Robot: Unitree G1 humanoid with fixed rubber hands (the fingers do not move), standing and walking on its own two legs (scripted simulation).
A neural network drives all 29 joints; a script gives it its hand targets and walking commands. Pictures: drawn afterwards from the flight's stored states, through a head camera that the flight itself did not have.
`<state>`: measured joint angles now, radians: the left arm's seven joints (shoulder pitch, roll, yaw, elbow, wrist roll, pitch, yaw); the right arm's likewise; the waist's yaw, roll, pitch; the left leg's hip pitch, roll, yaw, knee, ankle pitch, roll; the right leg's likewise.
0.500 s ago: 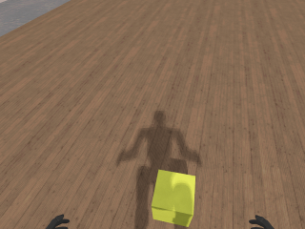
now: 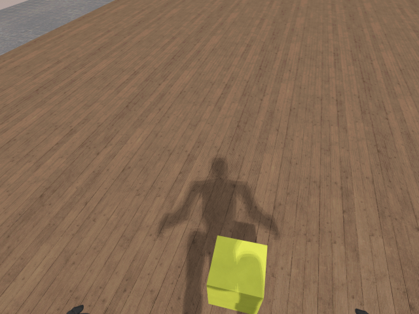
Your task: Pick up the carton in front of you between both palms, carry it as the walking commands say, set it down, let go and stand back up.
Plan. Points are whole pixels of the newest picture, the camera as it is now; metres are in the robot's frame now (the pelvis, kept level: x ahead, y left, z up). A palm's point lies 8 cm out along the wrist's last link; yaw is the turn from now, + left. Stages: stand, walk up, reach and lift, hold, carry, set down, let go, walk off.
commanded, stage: stand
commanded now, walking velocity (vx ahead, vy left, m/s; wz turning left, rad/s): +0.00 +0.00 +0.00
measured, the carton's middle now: (236, 275) +0.44 -0.08 -0.65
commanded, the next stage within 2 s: none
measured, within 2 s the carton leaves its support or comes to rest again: neither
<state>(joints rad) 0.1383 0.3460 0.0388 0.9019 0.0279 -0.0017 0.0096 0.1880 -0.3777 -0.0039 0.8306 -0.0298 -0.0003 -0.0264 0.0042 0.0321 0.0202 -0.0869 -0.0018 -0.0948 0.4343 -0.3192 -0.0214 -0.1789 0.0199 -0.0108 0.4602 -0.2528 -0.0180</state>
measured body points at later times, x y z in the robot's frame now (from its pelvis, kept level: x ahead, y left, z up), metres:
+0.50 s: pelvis -0.02 +0.00 +0.00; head -0.02 -0.01 +0.45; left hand +0.09 +0.31 -0.10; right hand +0.09 -0.31 -0.11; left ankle -0.05 +0.14 -0.74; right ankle +0.00 -0.11 -0.74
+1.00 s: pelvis -0.02 +0.00 +0.01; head -0.02 -0.01 +0.46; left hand +0.08 +0.32 -0.10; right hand +0.08 -0.31 -0.12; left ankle -0.05 +0.14 -0.74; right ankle +0.00 -0.11 -0.74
